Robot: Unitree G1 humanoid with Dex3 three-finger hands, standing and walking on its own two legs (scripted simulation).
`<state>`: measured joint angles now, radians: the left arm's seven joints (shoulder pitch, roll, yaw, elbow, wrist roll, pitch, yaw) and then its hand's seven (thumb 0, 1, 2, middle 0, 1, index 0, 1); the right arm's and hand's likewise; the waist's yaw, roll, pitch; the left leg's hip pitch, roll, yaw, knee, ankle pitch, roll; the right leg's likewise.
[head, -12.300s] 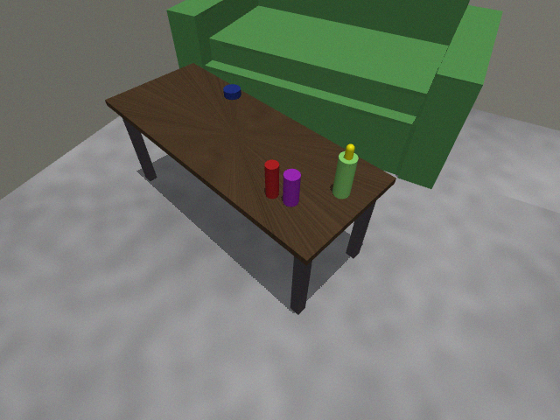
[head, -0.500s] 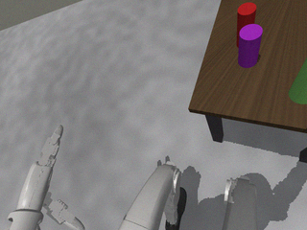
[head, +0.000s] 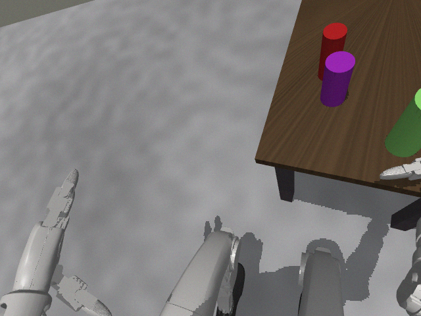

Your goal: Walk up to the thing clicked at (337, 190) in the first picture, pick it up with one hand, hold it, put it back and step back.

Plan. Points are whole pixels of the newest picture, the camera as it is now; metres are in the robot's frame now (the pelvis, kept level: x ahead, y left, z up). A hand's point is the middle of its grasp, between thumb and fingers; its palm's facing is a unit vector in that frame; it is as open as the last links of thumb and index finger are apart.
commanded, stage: close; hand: right
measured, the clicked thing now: out of the picture +0.49 -0.24 -0.02
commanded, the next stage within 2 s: settle in 0.82 s
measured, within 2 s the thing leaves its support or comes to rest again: leaves its support in 1.06 s
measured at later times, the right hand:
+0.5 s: hand (411, 124) +0.49 -0.23 -0.04, palm faces +0.24 +0.97 +0.01, open 15.2 cm
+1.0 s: hand (414, 123) +0.49 -0.24 -0.04, palm faces +0.25 +0.97 +0.00, open 8.3 cm
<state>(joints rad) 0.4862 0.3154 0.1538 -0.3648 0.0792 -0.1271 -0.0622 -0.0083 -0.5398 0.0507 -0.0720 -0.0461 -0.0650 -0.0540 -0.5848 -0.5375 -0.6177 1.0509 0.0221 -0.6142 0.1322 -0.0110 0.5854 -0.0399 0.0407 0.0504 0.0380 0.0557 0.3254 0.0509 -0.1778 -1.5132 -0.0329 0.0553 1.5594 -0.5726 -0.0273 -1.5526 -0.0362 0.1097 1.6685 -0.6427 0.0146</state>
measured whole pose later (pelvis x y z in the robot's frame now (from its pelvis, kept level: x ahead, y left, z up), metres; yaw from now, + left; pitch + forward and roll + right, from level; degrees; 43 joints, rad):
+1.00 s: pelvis +0.00 +0.00 +0.00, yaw +0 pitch +30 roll +7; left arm 0.48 0.31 0.13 -0.40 0.08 -0.10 -0.07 -0.01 -0.52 0.04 -0.06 -0.05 -0.07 -0.04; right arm -0.67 -0.58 -0.60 1.11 -0.02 -0.61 0.08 0.00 0.13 -0.78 0.91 0.89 0.92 0.89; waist 0.35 0.05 -0.16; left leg -1.51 -0.04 0.06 1.54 -0.56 -0.02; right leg -1.55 -0.04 0.11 1.65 -0.63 0.02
